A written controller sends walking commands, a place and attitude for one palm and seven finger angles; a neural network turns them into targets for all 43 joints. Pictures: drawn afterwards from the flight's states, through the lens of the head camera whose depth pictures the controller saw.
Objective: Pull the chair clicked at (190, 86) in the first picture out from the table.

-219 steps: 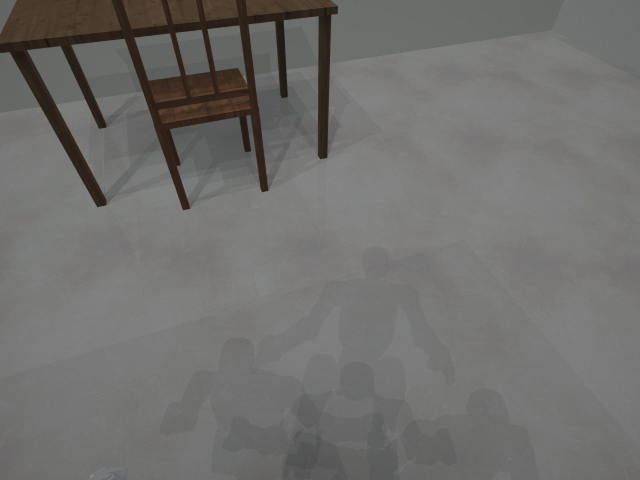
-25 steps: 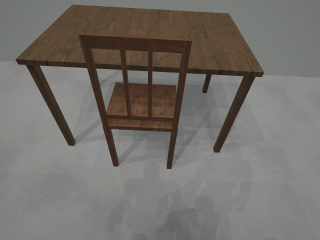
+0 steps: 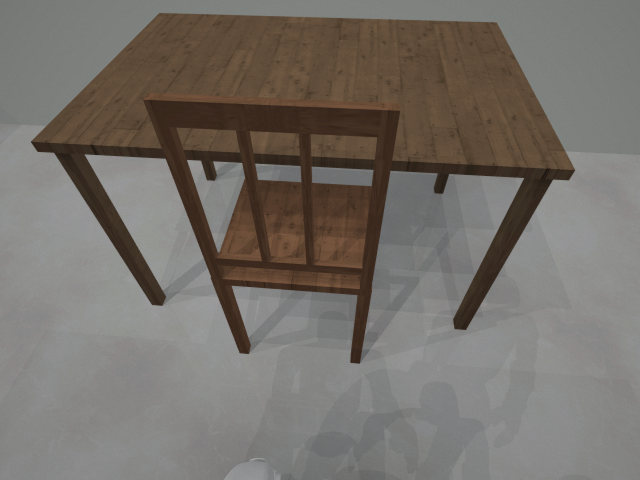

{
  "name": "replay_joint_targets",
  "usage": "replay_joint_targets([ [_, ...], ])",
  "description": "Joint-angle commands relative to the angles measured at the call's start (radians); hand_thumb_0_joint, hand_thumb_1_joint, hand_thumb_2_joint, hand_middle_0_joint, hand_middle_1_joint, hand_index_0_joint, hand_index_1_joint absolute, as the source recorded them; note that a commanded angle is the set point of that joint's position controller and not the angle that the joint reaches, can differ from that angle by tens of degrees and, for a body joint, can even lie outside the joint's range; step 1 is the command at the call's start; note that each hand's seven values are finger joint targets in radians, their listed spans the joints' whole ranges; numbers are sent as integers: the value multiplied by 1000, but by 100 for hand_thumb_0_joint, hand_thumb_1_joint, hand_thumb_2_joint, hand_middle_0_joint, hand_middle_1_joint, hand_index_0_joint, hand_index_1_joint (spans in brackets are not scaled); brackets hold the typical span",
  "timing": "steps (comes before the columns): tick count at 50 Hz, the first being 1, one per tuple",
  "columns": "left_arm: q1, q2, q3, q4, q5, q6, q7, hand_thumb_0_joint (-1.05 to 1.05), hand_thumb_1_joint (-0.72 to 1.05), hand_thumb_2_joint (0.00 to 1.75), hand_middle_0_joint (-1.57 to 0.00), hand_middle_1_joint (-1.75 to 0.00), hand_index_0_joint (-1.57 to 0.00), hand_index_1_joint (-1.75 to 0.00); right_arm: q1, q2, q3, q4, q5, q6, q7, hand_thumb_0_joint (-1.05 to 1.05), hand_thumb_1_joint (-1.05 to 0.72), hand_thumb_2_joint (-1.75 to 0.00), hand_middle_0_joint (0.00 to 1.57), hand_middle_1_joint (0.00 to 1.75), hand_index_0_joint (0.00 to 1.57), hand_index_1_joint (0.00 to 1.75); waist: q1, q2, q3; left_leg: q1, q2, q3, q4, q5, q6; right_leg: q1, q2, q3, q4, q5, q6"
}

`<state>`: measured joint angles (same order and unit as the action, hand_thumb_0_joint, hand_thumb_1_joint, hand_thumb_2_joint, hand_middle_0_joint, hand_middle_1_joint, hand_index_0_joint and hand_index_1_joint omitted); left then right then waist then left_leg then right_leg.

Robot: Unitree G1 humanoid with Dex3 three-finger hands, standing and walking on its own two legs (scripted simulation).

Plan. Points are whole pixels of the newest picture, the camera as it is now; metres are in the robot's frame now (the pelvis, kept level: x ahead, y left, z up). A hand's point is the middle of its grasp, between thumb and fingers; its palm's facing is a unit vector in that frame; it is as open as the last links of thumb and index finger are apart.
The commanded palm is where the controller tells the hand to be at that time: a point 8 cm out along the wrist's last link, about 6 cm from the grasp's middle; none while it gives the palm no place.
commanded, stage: take the last steps up to it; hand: left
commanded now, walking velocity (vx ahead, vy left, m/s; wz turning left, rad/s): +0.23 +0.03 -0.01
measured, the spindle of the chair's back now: (256, 204) +0.62 +0.18 -0.07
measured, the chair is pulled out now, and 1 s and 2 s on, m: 0.00 0.00 0.00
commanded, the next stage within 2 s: come to a stop and stand still in 0.22 s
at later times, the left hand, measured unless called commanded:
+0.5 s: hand (197, 433) +0.21 +0.21 -0.17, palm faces -0.01 -0.97 -0.24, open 7.3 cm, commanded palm none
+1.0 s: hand out of the picture +0.13 +0.25 -0.18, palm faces +0.02 -0.97 -0.22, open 7.4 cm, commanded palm none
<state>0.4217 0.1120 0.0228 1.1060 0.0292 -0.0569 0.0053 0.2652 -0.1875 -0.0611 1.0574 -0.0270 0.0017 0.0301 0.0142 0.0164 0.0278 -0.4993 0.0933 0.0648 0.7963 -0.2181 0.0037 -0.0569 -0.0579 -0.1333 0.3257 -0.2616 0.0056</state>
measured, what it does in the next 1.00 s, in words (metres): walks ahead: left foot, then right foot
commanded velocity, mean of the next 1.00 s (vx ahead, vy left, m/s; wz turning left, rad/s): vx -0.03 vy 0.01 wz -0.01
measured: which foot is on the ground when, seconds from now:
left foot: up 0.00-0.10, down 0.12-1.00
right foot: down 0.00-0.12, up 0.14-0.42, down 0.44-0.78, up 0.80-1.00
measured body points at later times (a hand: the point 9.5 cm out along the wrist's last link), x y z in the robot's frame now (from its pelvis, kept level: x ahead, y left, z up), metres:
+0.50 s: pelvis +0.14 +0.03 -0.01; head +0.15 +0.01 +0.43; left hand +0.21 +0.27 -0.16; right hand +0.16 -0.19 -0.18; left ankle +0.11 +0.15 -0.75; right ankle +0.16 -0.06 -0.75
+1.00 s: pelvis +0.11 +0.06 -0.01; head +0.13 +0.07 +0.44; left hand +0.13 +0.30 -0.16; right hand +0.13 -0.16 -0.16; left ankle +0.12 +0.16 -0.75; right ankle +0.07 -0.06 -0.73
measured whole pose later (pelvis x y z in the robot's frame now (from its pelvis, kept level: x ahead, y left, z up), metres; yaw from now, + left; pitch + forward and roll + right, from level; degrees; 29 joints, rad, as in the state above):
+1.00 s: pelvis +0.11 +0.06 -0.01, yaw -1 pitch +0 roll +1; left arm 0.22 0.19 0.03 1.08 0.01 0.05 0.03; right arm 0.22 -0.15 -0.02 1.09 -0.02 0.02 -0.04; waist 0.01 -0.03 0.06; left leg -0.21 -0.01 0.10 0.42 -0.20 0.04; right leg -0.23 -0.04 -0.03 0.64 -0.40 0.01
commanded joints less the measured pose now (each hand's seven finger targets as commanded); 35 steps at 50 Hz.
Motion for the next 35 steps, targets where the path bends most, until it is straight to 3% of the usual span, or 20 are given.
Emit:
replay_joint_targets([
  [1, 44, 184, 44, -17, 0, -10, 15, 0, 90, 90, -20, -30, -20, -30, -102, -1, 10, -88, 9, -38, 2, 0, -90, -90, 20, 30, 20, 30, 22, -198, 78, 87, -40, 45, -144, -16, 16, -88, -220, 128, -83, 234, -127],
  [3, 8, 184, 49, -17, -6, -1, 17, 0, 90, 90, -20, -30, -20, -30, -13, -28, 9, -57, 5, -46, -8, 0, -90, -90, 20, 30, 20, 30, -28, -169, 53, 260, -66, 68, -276, 34, 21, -129, -182, 90, 25, 246, -101],
  [4, 11, 164, 45, -17, -9, 3, 16, 0, 90, 90, -20, -30, -20, -30, 84, -64, 3, -24, 1, -55, -17, 0, -90, -90, 20, 30, 20, 30, -66, -89, -4, 404, -63, 54, -346, 54, 27, -152, -139, 57, 193, 284, -82],
  [5, 40, 120, 39, -27, -16, 6, 11, 0, 90, 90, -20, -30, -20, -30, 190, -158, -17, 0, -10, -64, -31, 0, -90, -90, 20, 30, 20, 30, -95, 103, -109, 594, 114, -145, -371, 171, 82, -287, -53, -7, 427, 78, -43],
  [6, 38, 78, 28, -54, -19, 8, 7, 0, 90, 90, -20, -30, -20, -30, 256, -240, -34, 6, -1, -56, -43, 0, -90, -90, 20, 30, 20, 30, -99, 254, -138, 657, 306, -396, -462, 255, 173, -460, 36, -17, 677, -344, -16],
  [7, -2, 87, 28, -66, -12, 12, 14, 0, 90, 90, -20, -30, -20, -30, 235, -225, -28, 10, 3, -50, -52, 0, -90, -90, 20, 30, 20, 30, -105, 211, -138, 606, 327, -406, -505, 182, 204, -501, 16, 70, 802, -361, -34],
  [9, -87, 97, 37, -64, -13, 13, 5, 0, 90, 90, -20, -30, -20, -30, 104, -125, -7, -19, 4, -55, -59, 0, -90, -90, 20, 30, 20, 30, -73, 163, -12, 431, 269, -302, -538, 144, 210, -535, -47, 111, 870, -223, -33],
  [11, -70, 76, 32, -43, -9, 21, -1, 0, 90, 90, -20, -30, -20, -30, 30, -66, 15, -31, 7, -71, -62, 0, -90, -90, 20, 30, 20, 30, -20, 86, 19, 318, 213, -176, -550, 288, 181, -441, -62, 105, 783, -159, -20],
  [12, -39, 62, 29, -37, -9, 30, -1, 0, 90, 90, -20, -30, -20, -30, 10, -71, 17, -33, 7, -74, -62, 0, -90, -90, 20, 30, 20, 30, 0, 105, 3, 302, 193, -126, -548, 338, 177, -404, -56, 95, 729, -146, -11],
  [17, -79, 46, 14, -62, -6, 42, 6, 0, 90, 90, -20, -30, -20, -30, -4, -83, 13, -34, 1, -61, -61, 0, -90, -90, 20, 30, 20, 30, 2, 67, -1, 289, 181, -88, -516, 379, 187, -291, -19, 62, 443, -102, -3],
  [20, -33, 64, 9, -40, -9, 37, 19, 0, 90, 90, -20, -30, -20, -30, -40, -81, 21, -22, 8, -47, -66, 0, -90, -90, 20, 30, 20, 30, 40, 30, -27, 289, 128, -36, -385, 431, 109, -128, -7, 58, 170, 146, 8],
  [21, -22, 116, 13, -35, -7, 28, 25, 0, 90, 90, -20, -30, -20, -30, -27, -52, 27, -11, 15, -47, -65, 0, -90, -90, 20, 30, 20, 30, 40, -42, -24, 251, 75, -21, -325, 321, 52, -56, -49, 127, 79, 348, 6],
  [22, -50, 165, 11, -36, -7, 21, 28, 0, 90, 90, -20, -30, -20, -30, 1, -33, 32, -8, 23, -40, -64, 0, -90, -90, 20, 30, 20, 30, 6, -116, -19, 207, 11, -9, -321, 112, 5, -42, -148, 248, 96, 607, -42],
  [23, -80, 194, 12, -40, -13, 22, 28, 0, 90, 90, -20, -30, -20, -30, 19, -21, 33, 5, 27, -30, -61, 0, -90, -90, 20, 30, 20, 30, -14, -104, -20, 228, -22, -2, -320, 3, -14, -60, -218, 268, 108, 780, -94],
  [24, -105, 217, 17, -45, -18, 20, 34, 0, 90, 90, -20, -30, -20, -30, 46, -13, 31, 19, 27, -15, -63, 0, -90, -90, 20, 30, 20, 30, -26, -194, -69, 253, -32, 7, -291, -49, -27, -36, -231, 274, 118, 910, -125],
  [25, -118, 216, 19, -51, -20, 23, 39, 0, 90, 90, -20, -30, -20, -30, 45, -27, 24, 23, 26, -2, -65, 0, -90, -90, 20, 30, 20, 30, -17, -252, -73, 255, -39, 13, -246, -167, -33, -33, -244, 269, 103, 980, -145],
  [26, -122, 214, 18, -49, -18, 30, 43, 0, 90, 90, -20, -30, -20, -30, 34, -29, 20, 23, 28, 6, -68, 0, -90, -90, 20, 30, 20, 30, -12, -239, -65, 237, -41, 3, -207, -222, -32, -20, -253, 260, 104, 1027, -162],
  [29, -154, 231, 38, -62, -13, 48, 51, 0, 90, 90, -20, -30, -20, -30, 27, -31, 12, 16, 29, 24, -75, 0, -90, -90, 20, 30, 20, 30, 1, -161, -88, 176, -51, -22, -108, -273, -41, 45, -272, 259, 125, 1038, -208],
  [31, -180, 232, 48, -74, -8, 58, 51, 0, 90, 90, -20, -30, -20, -30, 21, -25, 7, 10, 30, 32, -77, 0, -90, -90, 20, 30, 20, 30, 4, -130, -82, 175, -60, -31, -76, -276, -43, 25, -271, 243, 119, 960, -223],
  [35, -242, 226, 59, -106, -9, 76, 48, 0, 90, 90, -20, -30, -20, -30, 68, -14, 3, 4, 24, 33, -70, 0, -90, -90, 20, 30, 20, 30, -27, -152, -79, 278, -55, -20, -257, -95, -41, -85, -223, 205, 134, 647, -170],
])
